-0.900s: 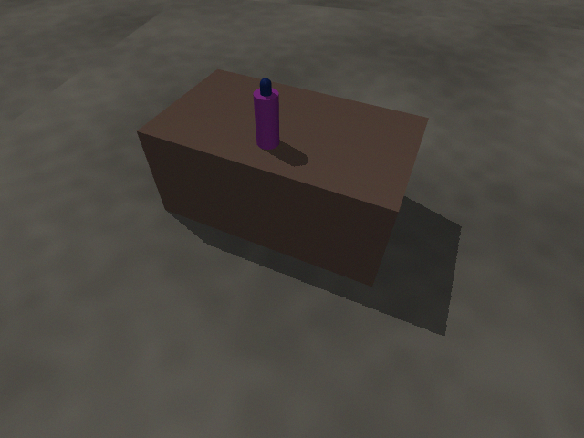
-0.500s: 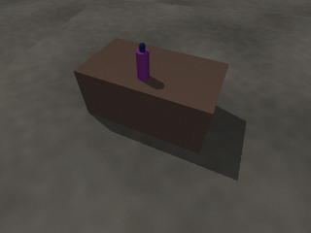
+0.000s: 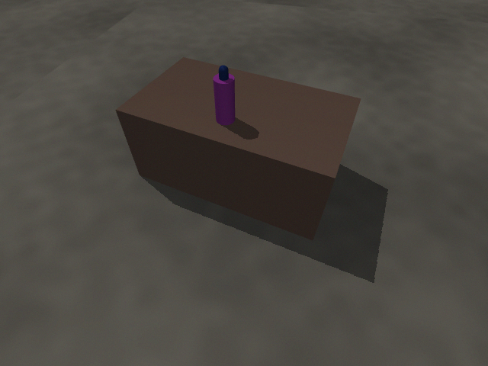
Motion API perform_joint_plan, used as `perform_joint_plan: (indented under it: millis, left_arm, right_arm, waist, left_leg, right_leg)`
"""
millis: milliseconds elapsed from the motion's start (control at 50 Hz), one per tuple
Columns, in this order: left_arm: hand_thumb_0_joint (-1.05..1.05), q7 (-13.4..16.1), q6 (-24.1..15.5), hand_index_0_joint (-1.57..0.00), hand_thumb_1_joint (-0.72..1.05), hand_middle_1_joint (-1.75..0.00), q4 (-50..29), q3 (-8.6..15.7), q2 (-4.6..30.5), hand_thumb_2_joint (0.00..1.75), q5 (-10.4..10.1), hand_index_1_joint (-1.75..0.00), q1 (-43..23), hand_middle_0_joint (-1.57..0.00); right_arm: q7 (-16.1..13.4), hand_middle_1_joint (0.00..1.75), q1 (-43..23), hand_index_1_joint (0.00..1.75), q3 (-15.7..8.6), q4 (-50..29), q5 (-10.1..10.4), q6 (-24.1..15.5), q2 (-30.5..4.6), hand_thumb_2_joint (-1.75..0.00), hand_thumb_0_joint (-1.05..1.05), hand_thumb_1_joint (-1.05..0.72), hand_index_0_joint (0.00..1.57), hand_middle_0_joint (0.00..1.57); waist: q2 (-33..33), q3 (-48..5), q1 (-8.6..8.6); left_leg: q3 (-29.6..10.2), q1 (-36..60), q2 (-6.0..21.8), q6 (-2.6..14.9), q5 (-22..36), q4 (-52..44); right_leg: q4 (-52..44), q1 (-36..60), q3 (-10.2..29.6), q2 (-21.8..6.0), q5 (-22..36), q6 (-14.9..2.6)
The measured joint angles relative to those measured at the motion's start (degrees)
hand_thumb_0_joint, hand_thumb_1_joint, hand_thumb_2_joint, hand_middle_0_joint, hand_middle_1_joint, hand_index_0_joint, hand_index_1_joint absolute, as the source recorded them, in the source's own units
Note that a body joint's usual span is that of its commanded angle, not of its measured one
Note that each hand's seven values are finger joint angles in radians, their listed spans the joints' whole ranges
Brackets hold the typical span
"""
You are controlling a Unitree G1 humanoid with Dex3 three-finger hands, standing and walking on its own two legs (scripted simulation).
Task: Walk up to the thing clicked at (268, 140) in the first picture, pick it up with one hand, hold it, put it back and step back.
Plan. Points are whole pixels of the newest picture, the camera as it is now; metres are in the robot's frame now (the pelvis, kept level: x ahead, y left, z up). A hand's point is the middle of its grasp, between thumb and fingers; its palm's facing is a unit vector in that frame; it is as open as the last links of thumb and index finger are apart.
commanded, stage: stand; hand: left
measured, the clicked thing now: (224, 94) +1.15 +0.11 -0.21
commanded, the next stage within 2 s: walk up in 0.22 s
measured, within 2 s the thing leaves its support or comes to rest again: neither
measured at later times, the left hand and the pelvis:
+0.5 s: hand out of the picture +0.08 +0.34 -0.16, palm faces -0.09 -0.92 -0.39, open 7.4 cm; pelvis +0.04 +0.05 -0.01, yaw -6 degrees
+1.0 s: hand (110, 245) +0.39 +0.32 -0.13, palm faces -0.26 -0.84 -0.47, open 7.4 cm; pelvis +0.22 +0.07 -0.03, yaw -15 degrees
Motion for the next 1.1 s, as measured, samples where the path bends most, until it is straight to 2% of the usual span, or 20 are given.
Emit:
perform_joint_plan:
  millis: [220,240,300,360,420,480,500,520,540,560,600,660,700,760,880,920,960,1000,1040,1100]
  left_arm:
    - [0.01,0.1,-0.1,-0.20,0.91,-0.30,-0.1,-0.1,0.0,0.90,-0.1,-0.30,-0.2,-0.21]
    - [0.01,-0.2,-0.2,-0.20,0.91,-0.30,-0.9,0.5,0.0,0.90,0.1,-0.30,0.3,-0.21]
    - [0.01,-1.2,-1.4,-0.20,0.91,-0.30,-3.2,2.1,-0.1,0.89,0.9,-0.30,3.9,-0.21]
    - [0.01,-1.4,-2.2,-0.20,0.90,-0.30,-4.5,3.2,0.1,0.89,1.3,-0.30,6.9,-0.21]
    - [0.01,-1.3,-2.4,-0.20,0.90,-0.30,-5.6,3.9,0.9,0.89,1.2,-0.30,9.1,-0.21]
    - [0.01,-1.5,-1.9,-0.20,0.90,-0.30,-6.6,4.3,2.3,0.89,1.3,-0.30,10.9,-0.21]
    - [0.01,-1.5,-1.6,-0.20,0.90,-0.30,-6.8,4.5,3.0,0.89,1.3,-0.30,11.4,-0.21]
    - [0.01,-1.5,-1.2,-0.20,0.90,-0.30,-6.9,4.6,3.7,0.89,1.3,-0.30,11.7,-0.21]
    - [0.01,-1.3,-0.7,-0.20,0.90,-0.30,-6.9,4.8,4.3,0.89,1.4,-0.30,11.8,-0.21]
    - [0.01,-0.8,-0.3,-0.20,0.90,-0.30,-6.6,4.8,4.8,0.90,1.3,-0.30,11.7,-0.21]
    - [0.01,-0.3,0.3,-0.20,0.91,-0.30,-6.3,4.4,5.3,0.90,1.0,-0.30,11.4,-0.21]
    - [0.01,-1.1,-0.7,-0.20,0.91,-0.29,-7.2,4.0,5.7,0.90,0.2,-0.30,10.4,-0.21]
    - [0.01,-1.7,-1.6,-0.20,0.91,-0.29,-8.1,3.9,5.8,0.90,-0.1,-0.30,10.1,-0.21]
    - [0.01,-2.6,-1.9,-0.20,0.91,-0.29,-9.3,3.9,5.9,0.90,-0.1,-0.30,9.3,-0.21]
    - [0.01,-3.3,-2.4,-0.20,0.91,-0.29,-11.1,3.8,4.7,0.90,0.1,-0.30,7.5,-0.21]
    - [0.01,-2.9,-3.2,-0.20,0.91,-0.30,-11.7,3.8,4.6,0.90,0.2,-0.30,7.4,-0.21]
    - [0.01,-2.0,-4.1,-0.20,0.91,-0.30,-12.6,4.1,3.8,0.90,0.3,-0.30,6.7,-0.21]
    - [0.01,-1.2,-4.7,-0.20,0.91,-0.30,-13.9,3.9,3.4,0.90,0.0,-0.30,6.5,-0.21]
    - [0.00,-0.6,-4.9,-0.20,0.91,-0.30,-14.8,3.6,2.8,0.90,-0.6,-0.30,7.1,-0.21]
    - [0.00,-0.1,-4.9,-0.20,0.90,-0.30,-15.4,2.8,2.1,0.89,-1.1,-0.30,8.8,-0.21]
  right_arm:
    - [-0.1,0.30,-0.3,0.30,0.1,-0.2,0.0,0.0,0.0,-0.90,0.01,-0.90,0.20,0.20]
    - [0.4,0.30,-0.1,0.30,-0.5,-0.9,-0.4,0.2,-0.1,-0.90,0.01,-0.90,0.20,0.20]
    - [1.9,0.30,0.7,0.30,-2.4,-3.9,-1.7,0.3,-1.6,-0.90,0.01,-0.90,0.20,0.20]
    - [2.8,0.30,1.1,0.30,-3.8,-6.2,-2.2,0.4,-3.7,-0.90,0.01,-0.90,0.20,0.20]
    - [3.4,0.30,1.5,0.30,-4.8,-7.9,-2.3,-0.1,-5.5,-0.90,0.01,-0.90,0.20,0.20]
    - [4.1,0.30,2.4,0.30,-5.6,-9.6,-2.3,-0.2,-6.3,-0.90,0.01,-0.90,0.20,0.20]
    - [4.2,0.30,2.8,0.30,-5.9,-10.1,-2.3,-0.4,-6.4,-0.90,0.01,-0.90,0.20,0.20]
    - [4.2,0.30,3.2,0.30,-6.2,-10.8,-2.3,-0.9,-6.3,-0.90,0.01,-0.90,0.20,0.20]
    - [4.0,0.30,3.6,0.30,-6.4,-11.4,-2.5,-1.5,-6.0,-0.90,0.01,-0.90,0.20,0.20]
    - [3.7,0.30,4.0,0.30,-6.6,-11.9,-2.7,-2.0,-5.4,-0.90,0.01,-0.90,0.20,0.20]
    - [3.5,0.30,5.1,0.30,-6.2,-12.2,-2.4,-1.9,-4.1,-0.90,0.01,-0.90,0.20,0.20]
    - [3.5,0.30,7.7,0.30,-5.3,-11.8,-2.0,-1.2,-2.8,-0.90,0.01,-0.90,0.20,0.20]
    - [3.4,0.30,9.4,0.30,-4.8,-11.7,-1.6,-1.2,-2.5,-0.90,0.01,-0.90,0.20,0.20]
    - [3.5,0.30,11.4,0.30,-4.4,-12.1,-1.4,-1.7,-2.4,-0.90,0.01,-0.90,0.20,0.20]
    - [3.9,0.30,13.3,0.31,-4.4,-13.2,-1.4,-1.0,-4.1,-0.90,0.01,-0.90,0.20,0.20]
    - [3.9,0.30,13.8,0.31,-4.3,-13.8,-1.3,-0.6,-4.5,-0.90,0.01,-0.90,0.20,0.20]
    - [3.6,0.30,13.4,0.30,-4.3,-13.9,-1.2,0.1,-4.6,-0.90,0.01,-0.90,0.20,0.20]
    - [3.4,0.30,12.7,0.30,-3.6,-14.1,-1.2,0.8,-4.0,-0.90,0.01,-0.90,0.20,0.20]
    - [3.4,0.30,11.5,0.30,-3.1,-14.4,-1.1,1.0,-3.8,-0.90,0.01,-0.90,0.20,0.20]
    - [3.6,0.30,9.4,0.30,-3.1,-15.8,-0.9,0.7,-4.2,-0.90,0.01,-0.90,0.20,0.20]
  waist:
    - [0.0,-0.1,-0.02]
    - [0.0,-0.2,0.11]
    - [1.1,-1.3,0.40]
    - [2.1,-1.3,1.00]
    - [2.7,0.2,1.42]
    - [2.5,1.1,1.64]
    - [2.1,1.2,1.56]
    - [1.3,1.4,1.32]
    - [0.2,1.6,1.14]
    - [-0.7,1.7,0.91]
    - [-1.5,1.2,-0.33]
    - [-1.3,0.3,-1.64]
    - [-1.0,-0.1,-2.07]
    - [-0.7,0.0,-2.70]
    - [2.1,0.6,-3.52]
    - [3.2,0.3,-3.49]
    - [5.9,1.3,-3.06]
    - [6.0,1.7,-2.00]
    - [5.7,2.0,-0.86]
    - [5.7,2.5,0.10]
  left_leg:
    - [-0.1,0.5,0.2,-0.14,-0.2,-0.1]
    - [0.3,-0.1,0.3,0.24,-2.3,1.4]
    - [0.8,-4.2,0.4,1.40,-14.6,12.3]
    - [-0.5,-9.8,0.0,0.83,-14.8,22.7]
    - [-1.9,-13.4,1.5,0.10,-14.3,24.1]
    - [-2.9,-14.3,3.1,-0.08,-13.2,19.7]
    - [-2.7,-13.6,3.4,0.01,-11.2,16.7]
    - [-2.0,-12.9,3.1,-0.51,-6.6,14.8]
    - [-0.8,-12.5,2.5,-0.81,-1.9,14.8]
    - [0.5,-12.4,2.0,-0.77,-2.1,16.2]
    - [1.8,-11.0,1.8,-0.08,-4.3,16.3]
    - [2.6,-6.9,1.7,1.48,-4.6,11.8]
    - [3.6,-4.0,1.5,1.90,-4.1,8.6]
    - [5.2,-0.4,0.6,2.20,-4.6,5.7]
    - [8.1,3.3,-0.1,2.02,-10.5,7.7]
    - [8.6,3.1,0.6,1.42,-14.7,12.1]
    - [6.4,0.2,2.8,2.05,-18.1,22.2]
    - [2.9,-5.1,1.4,1.90,-19.0,34.2]
    - [1.5,-10.4,0.7,1.57,-18.3,41.7]
    - [-0.2,-17.2,2.4,1.11,-14.5,43.7]
  right_leg:
    - [-0.3,0.5,-0.1,0.2,-0.1,-0.12]
    - [0.6,0.1,0.2,0.2,-0.7,-0.43]
    - [4.3,-1.9,2.0,1.1,-4.6,-1.46]
    - [3.8,-1.8,4.0,1.4,-3.7,-2.57]
    - [2.7,-0.4,5.3,1.1,-3.4,-1.48]
    - [4.1,0.3,6.4,0.3,-5.3,0.30]
    - [5.9,0.0,6.9,-0.1,-6.7,0.80]
    - [9.4,-1.1,7.5,-0.8,-9.1,0.62]
    - [15.4,-3.1,8.6,-1.1,-13.0,-0.66]
    - [23.0,-6.2,9.3,-0.6,-16.1,-1.57]
    - [35.1,-11.8,7.6,1.1,-17.2,-2.65]
    - [40.7,-17.1,2.7,1.5,-13.3,-2.57]
    - [38.5,-19.0,0.7,0.7,-10.7,-1.76]
    - [32.0,-20.4,0.2,-0.7,-8.2,-0.70]
    - [18.3,-17.8,-0.8,-2.6,-3.6,-1.53]
    - [14.7,-14.9,-1.5,-1.9,-0.6,-1.92]
    - [17.1,-14.3,-2.8,0.2,-1.6,-1.50]
    - [18.7,-13.6,-2.7,0.4,-4.3,-1.56]
    - [17.5,-11.7,-1.9,0.3,-5.1,-1.68]
    - [14.1,-8.2,-0.9,0.4,-4.9,-0.96]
